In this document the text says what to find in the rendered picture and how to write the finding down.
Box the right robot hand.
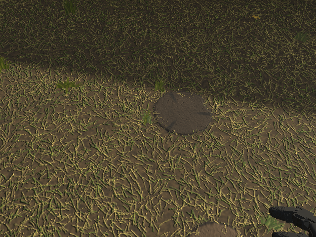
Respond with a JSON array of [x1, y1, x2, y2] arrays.
[[269, 205, 316, 237]]

